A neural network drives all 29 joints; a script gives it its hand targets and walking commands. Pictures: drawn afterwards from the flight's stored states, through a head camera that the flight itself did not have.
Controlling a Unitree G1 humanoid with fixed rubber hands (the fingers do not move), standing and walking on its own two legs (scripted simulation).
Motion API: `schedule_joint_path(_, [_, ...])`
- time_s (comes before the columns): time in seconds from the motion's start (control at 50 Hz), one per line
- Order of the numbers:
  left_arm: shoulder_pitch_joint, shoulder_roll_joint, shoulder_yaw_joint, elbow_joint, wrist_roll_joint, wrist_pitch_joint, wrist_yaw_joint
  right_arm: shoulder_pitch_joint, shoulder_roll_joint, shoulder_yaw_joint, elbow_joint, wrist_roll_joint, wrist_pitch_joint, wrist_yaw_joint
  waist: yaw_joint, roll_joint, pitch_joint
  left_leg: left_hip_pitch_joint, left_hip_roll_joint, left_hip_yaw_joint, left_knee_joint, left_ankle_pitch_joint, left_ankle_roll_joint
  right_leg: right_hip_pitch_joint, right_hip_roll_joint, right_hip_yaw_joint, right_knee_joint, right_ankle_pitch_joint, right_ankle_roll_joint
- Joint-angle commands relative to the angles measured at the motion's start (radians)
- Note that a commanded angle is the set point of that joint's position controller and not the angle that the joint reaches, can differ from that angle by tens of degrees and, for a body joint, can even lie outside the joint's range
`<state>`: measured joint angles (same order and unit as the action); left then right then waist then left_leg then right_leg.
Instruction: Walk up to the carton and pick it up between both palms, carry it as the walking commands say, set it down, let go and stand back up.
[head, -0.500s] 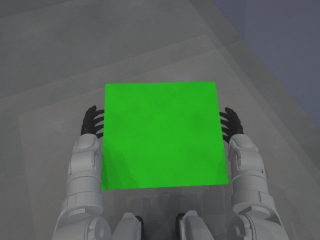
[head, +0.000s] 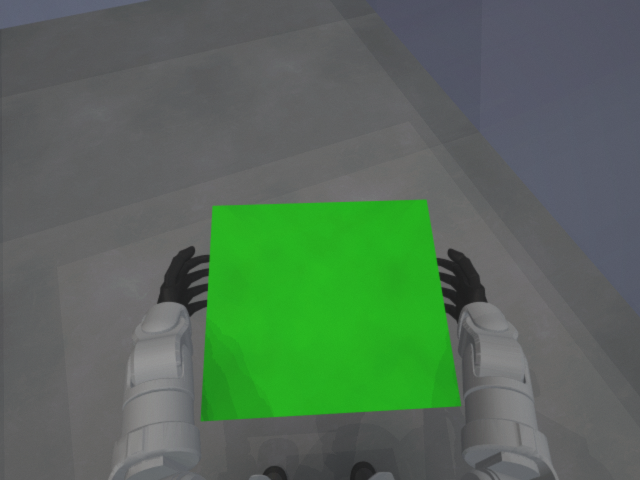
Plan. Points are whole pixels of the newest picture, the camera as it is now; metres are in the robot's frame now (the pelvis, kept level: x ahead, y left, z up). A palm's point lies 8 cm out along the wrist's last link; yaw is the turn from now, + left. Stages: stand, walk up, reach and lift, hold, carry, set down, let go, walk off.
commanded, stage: reach and lift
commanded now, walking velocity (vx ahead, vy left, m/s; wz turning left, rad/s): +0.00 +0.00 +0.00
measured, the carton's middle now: (323, 313) +0.37 +0.00 -0.10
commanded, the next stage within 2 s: hold in 1.64 s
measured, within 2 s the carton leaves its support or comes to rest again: neither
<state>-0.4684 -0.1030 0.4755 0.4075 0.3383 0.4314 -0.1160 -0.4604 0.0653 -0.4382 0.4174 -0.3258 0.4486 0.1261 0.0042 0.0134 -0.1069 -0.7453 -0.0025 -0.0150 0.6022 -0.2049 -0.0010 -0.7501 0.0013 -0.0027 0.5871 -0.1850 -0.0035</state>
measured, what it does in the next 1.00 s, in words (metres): stands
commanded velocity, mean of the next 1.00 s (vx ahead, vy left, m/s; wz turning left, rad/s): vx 0.00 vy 0.00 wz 0.00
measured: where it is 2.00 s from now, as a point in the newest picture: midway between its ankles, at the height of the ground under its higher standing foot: outside the picture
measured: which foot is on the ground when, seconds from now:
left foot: down 0.00-1.00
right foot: down 0.00-1.00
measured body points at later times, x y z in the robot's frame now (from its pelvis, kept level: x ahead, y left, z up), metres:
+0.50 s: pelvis +0.02 +0.00 +0.03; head +0.03 +0.00 +0.48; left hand +0.34 +0.19 +0.04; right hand +0.34 -0.19 +0.04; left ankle +0.03 +0.12 -0.72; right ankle +0.04 -0.12 -0.72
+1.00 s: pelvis +0.02 +0.00 +0.03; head -0.02 +0.00 +0.48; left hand +0.32 +0.19 +0.08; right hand +0.33 -0.18 +0.08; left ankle +0.03 +0.12 -0.72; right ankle +0.04 -0.12 -0.72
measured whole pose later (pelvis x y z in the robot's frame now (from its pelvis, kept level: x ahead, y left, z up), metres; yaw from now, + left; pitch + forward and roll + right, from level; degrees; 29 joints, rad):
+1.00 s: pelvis +0.02 +0.00 +0.03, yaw +0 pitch -5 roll +0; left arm -0.27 -0.12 0.36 0.22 0.34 0.69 -0.08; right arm -0.28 0.12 -0.33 0.24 -0.34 0.70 0.08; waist 0.01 0.01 -0.02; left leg -0.03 0.00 -0.01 0.25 -0.13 0.00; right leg -0.04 0.00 0.01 0.24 -0.11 0.00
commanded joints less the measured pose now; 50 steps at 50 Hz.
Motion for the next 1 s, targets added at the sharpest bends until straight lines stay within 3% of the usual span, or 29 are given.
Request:
schedule_joint_path(0.0, [-0.46,-0.88,-0.604,0.074,-0.191,-0.007,-0.294,-0.495,0.868,0.59,0.005,0.202,-0.035,0.284,-0.01,-0.012,-0.563,0.322,-0.093,-0.014,-0.076,0.234,0.008,0.398,0.093,0.026,-0.061,0.249,-0.011])
schedule_joint_path(0.22, [-0.373,-0.875,-0.636,0.025,-0.207,0.034,-0.273,-0.417,0.864,0.612,-0.017,0.209,0.005,0.271,-0.001,-0.016,-0.453,0.461,-0.084,-0.012,-0.186,0.259,-0.001,0.557,0.094,0.031,-0.179,0.284,-0.003])
schedule_joint_path(0.5, [-0.338,-0.864,-0.685,-0.051,-0.236,0.12,-0.25,-0.391,0.853,0.632,-0.076,0.246,0.091,0.257,-0.006,-0.009,-0.259,0.612,-0.081,-0.02,-0.308,0.199,-0.006,0.702,0.084,0.025,-0.301,0.226,-0.005])
schedule_joint_path(0.8, [-0.305,-0.842,-0.705,-0.145,-0.267,0.229,-0.244,-0.364,0.861,0.678,-0.184,0.266,0.201,0.235,0.0,-0.014,-0.125,0.709,-0.083,-0.011,-0.388,0.138,-0.003,0.768,0.086,0.021,-0.37,0.149,-0.009])
schedule_joint_path(0.98, [-0.32,-0.826,-0.695,-0.164,-0.266,0.244,-0.248,-0.358,0.865,0.673,-0.195,0.257,0.217,0.227,0.008,-0.012,-0.099,0.719,-0.089,-0.002,-0.398,0.133,0.0,0.771,0.088,0.028,-0.383,0.132,-0.01])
